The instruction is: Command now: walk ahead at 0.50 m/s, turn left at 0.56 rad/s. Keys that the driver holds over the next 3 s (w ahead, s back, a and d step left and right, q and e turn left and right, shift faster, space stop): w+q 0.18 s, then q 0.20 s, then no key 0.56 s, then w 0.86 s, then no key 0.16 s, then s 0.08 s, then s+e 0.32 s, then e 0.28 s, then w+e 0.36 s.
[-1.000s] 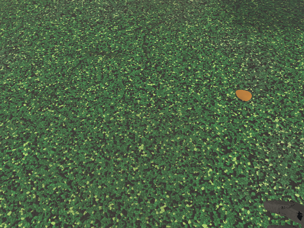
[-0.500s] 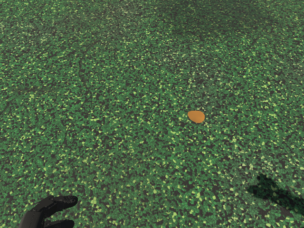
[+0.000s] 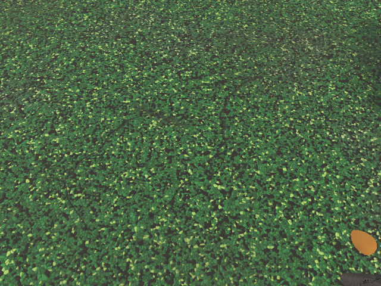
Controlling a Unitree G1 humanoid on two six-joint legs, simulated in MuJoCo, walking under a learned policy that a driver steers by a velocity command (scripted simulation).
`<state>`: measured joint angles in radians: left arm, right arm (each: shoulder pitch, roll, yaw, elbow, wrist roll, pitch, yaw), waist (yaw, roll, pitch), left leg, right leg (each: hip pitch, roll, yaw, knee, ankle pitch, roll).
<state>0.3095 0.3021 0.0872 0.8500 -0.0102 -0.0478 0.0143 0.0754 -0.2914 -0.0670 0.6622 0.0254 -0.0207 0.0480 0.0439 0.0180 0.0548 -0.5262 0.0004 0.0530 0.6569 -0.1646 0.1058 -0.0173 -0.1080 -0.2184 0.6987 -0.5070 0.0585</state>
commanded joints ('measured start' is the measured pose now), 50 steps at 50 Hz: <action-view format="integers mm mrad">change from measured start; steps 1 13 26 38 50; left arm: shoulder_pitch -52 -279 -183 -221 -185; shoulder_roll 95 42 70 52 42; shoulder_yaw -9 -20 -16 -42 -42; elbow -147 -200 -206 -123 -34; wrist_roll -4 32 24 14 13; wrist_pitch -73 -54 -21 22 19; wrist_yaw -16 -13 -27 -25 -19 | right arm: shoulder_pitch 342 210 297 205 211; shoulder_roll -262 -174 -185 -88 -100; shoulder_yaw -80 -54 -42 -3 0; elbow -15 -13 -11 -3 22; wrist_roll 1 -10 -5 -51 -34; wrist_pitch -16 -23 46 62 21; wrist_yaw -13 -68 -90 -73 -76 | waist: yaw -162 -72 -35 -75 -52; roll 143 51 -105 -105 58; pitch -408 -66 -276 -143 -38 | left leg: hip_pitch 909 247 -83 447 239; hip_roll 329 62 -46 52 73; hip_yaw -882 -246 -232 -142 -222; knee -371 -359 656 -216 -275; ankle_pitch -302 450 -427 22 -378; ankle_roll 300 106 -179 -88 -25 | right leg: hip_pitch -761 -501 66 -363 -278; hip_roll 115 92 -228 -40 130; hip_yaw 306 247 689 396 190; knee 697 -25 -305 -376 -165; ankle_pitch -93 536 659 168 102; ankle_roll -33 12 -316 -165 -74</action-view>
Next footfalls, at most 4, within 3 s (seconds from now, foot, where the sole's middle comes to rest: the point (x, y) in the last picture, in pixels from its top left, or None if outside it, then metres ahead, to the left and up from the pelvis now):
0.44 right None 0.44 -0.06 -0.75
0.76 left None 0.30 0.15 -0.75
1.60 left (124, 219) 0.66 0.30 -0.75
2.06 right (164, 153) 0.97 0.17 -0.75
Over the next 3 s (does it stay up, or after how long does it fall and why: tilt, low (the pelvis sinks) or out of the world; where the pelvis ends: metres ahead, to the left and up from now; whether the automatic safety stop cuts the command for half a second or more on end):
stays up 0.73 0.23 0.03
